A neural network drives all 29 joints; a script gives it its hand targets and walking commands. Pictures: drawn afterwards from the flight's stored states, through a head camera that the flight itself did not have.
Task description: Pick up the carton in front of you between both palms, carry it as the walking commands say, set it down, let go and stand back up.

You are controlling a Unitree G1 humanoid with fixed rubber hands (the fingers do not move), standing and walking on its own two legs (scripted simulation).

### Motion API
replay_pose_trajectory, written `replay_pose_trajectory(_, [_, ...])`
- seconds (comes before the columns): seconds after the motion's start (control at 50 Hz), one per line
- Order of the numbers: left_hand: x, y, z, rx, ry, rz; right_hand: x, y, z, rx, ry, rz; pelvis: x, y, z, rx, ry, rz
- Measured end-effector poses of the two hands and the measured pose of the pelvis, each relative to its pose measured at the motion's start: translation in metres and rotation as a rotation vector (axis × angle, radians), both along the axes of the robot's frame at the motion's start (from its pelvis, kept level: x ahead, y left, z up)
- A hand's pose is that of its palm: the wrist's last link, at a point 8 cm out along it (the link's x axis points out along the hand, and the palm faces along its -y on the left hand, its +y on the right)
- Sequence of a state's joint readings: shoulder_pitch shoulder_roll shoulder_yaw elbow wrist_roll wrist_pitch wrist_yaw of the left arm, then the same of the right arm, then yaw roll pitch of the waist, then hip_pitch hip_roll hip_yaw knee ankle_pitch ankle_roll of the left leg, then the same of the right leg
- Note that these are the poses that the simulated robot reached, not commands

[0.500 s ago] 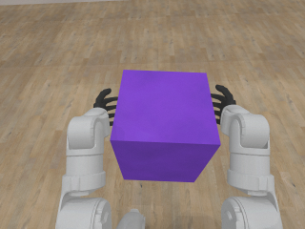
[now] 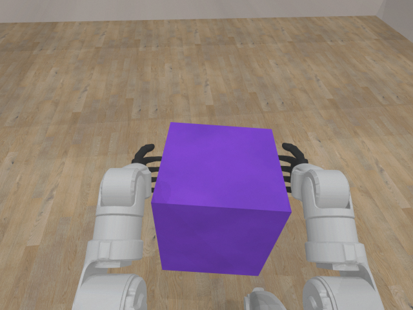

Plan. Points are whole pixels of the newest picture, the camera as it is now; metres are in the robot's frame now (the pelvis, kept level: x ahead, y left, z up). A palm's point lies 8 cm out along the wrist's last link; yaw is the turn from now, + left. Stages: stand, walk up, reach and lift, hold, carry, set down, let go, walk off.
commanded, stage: carry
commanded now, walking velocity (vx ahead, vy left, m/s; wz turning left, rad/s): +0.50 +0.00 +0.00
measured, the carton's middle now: (215, 201) +0.35 -0.01 +0.00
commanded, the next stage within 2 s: none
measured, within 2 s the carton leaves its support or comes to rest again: neither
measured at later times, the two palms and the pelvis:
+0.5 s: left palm (152, 76) +0.65 +0.14 +0.10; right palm (264, 72) +0.68 -0.15 +0.10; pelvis +0.32 -0.03 +0.01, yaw +2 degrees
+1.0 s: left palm (148, 40) +0.91 +0.19 +0.07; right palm (238, 38) +0.90 -0.11 +0.08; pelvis +0.65 +0.04 +0.01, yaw -1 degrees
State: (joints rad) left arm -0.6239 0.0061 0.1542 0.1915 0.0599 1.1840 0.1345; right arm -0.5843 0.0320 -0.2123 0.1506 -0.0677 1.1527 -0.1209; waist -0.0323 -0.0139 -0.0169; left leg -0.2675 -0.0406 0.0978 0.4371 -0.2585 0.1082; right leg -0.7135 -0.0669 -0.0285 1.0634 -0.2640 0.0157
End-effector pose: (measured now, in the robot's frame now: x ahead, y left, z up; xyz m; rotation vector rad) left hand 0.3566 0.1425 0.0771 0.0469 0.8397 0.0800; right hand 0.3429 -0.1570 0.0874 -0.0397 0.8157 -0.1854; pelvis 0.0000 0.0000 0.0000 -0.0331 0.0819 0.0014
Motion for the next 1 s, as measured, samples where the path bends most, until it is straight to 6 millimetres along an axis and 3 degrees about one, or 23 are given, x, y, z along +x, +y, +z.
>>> replay_pose_trajectory(0.1, [0.066, -0.003, 0.011, -0.018, -0.073, 0.017, 0.067, -0.003, 0.012, 0.014, -0.075, -0.011, 0.063, -0.002, 0.001, -0.003, 0.009, 0.006])
replay_pose_trajectory(0.2, [0.143, -0.009, 0.025, -0.02, -0.159, 0.037, 0.148, -0.01, 0.025, 0.025, -0.162, 0.002, 0.138, -0.012, -0.011, 0.01, 0.009, 0.01])
replay_pose_trajectory(0.26, [0.189, -0.014, 0.028, 0.004, -0.182, 0.053, 0.201, -0.014, 0.023, 0.039, -0.184, 0.024, 0.189, -0.019, -0.024, 0.021, -0.008, 0.025])
replay_pose_trajectory(0.34, [0.231, -0.012, 0.023, 0.035, -0.11, 0.08, 0.255, -0.012, 0.013, 0.053, -0.11, 0.063, 0.234, -0.026, -0.018, 0.023, -0.007, 0.033])
replay_pose_trajectory(0.46, [0.278, -0.001, 0.021, 0.018, -0.039, 0.147, 0.316, 0.0, 0.011, 0.069, -0.038, 0.096, 0.301, -0.03, 0.003, 0.059, 0.002, 0.038])
replay_pose_trajectory(0.58, [0.337, 0.006, 0.031, -0.008, -0.093, 0.172, 0.368, 0.006, 0.013, 0.111, -0.09, 0.052, 0.377, -0.018, 0.01, 0.074, 0.006, 0.028])
replay_pose_trajectory(0.68, [0.392, 0.015, 0.026, -0.045, -0.147, 0.162, 0.413, 0.014, 0.009, 0.134, -0.146, -0.009, 0.453, 0.001, 0.001, 0.064, 0.002, 0.024])
replay_pose_trajectory(0.78, [0.453, 0.034, -0.002, -0.055, -0.159, 0.127, 0.469, 0.033, -0.007, 0.08, -0.16, -0.009, 0.533, 0.025, -0.021, 0.065, -0.026, -0.006])
replay_pose_trajectory(0.86, [0.487, 0.042, -0.015, -0.054, -0.068, 0.106, 0.5, 0.041, -0.016, 0.057, -0.07, -0.018, 0.576, 0.036, -0.011, 0.046, -0.027, -0.028])
replay_pose_trajectory(1.0, [0.554, 0.044, -0.005, -0.049, -0.058, 0.076, 0.562, 0.044, -0.003, 0.041, -0.059, -0.026, 0.648, 0.041, 0.008, 0.012, -0.026, -0.018])
